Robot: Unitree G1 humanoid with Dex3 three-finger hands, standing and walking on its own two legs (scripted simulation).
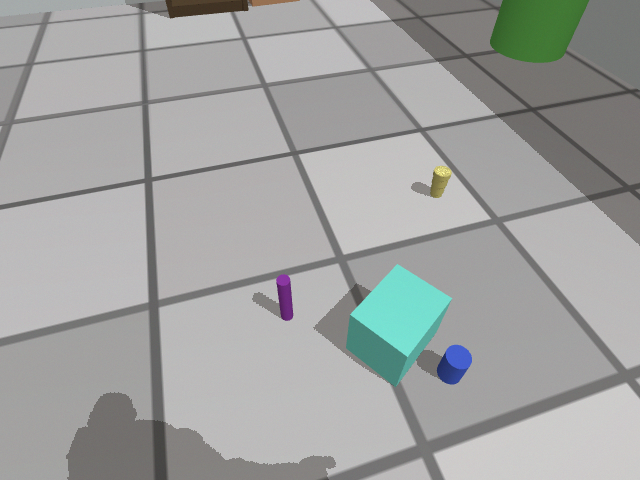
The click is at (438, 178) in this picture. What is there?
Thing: tapered cup
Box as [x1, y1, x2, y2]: [430, 166, 451, 197]
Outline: 445,166 437,166 434,169 430,189 430,194 434,197 439,197 441,195 450,176 451,171
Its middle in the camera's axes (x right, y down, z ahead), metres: +0.54 -0.24 +1.79
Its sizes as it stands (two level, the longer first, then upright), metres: 0.076 0.076 0.136
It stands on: the floor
